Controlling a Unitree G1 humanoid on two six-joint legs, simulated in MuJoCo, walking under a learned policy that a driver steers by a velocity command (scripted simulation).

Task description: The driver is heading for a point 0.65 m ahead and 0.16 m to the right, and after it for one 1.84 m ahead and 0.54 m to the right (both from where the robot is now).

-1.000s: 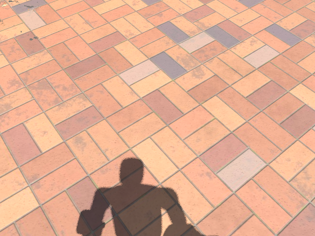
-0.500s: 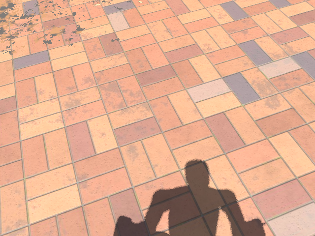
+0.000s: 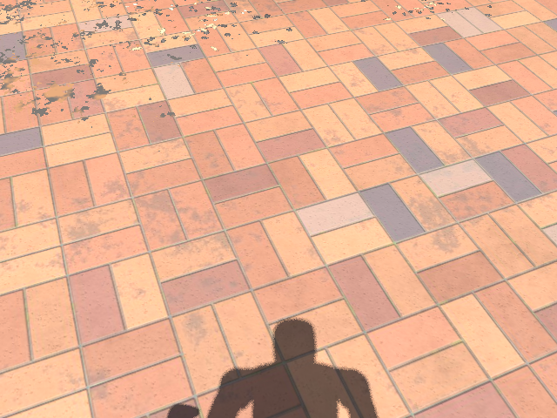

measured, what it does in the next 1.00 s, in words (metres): walks ahead: right foot, then left foot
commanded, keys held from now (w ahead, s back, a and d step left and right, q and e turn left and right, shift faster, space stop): no key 1.00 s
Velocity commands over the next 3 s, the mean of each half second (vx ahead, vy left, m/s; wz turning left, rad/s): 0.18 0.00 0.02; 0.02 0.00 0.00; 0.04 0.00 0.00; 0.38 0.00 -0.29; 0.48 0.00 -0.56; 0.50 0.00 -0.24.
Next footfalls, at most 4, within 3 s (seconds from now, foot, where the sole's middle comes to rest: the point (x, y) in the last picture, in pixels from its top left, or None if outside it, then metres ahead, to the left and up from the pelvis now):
0.12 right None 0.20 -0.12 -0.78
0.52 left None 0.22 0.08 -0.78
2.12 right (307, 396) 0.57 -0.10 -0.78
2.68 left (305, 269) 0.95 -0.13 -0.78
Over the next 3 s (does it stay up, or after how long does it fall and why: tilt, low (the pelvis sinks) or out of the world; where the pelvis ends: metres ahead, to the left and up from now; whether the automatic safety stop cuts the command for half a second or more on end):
stays up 0.90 -0.18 0.00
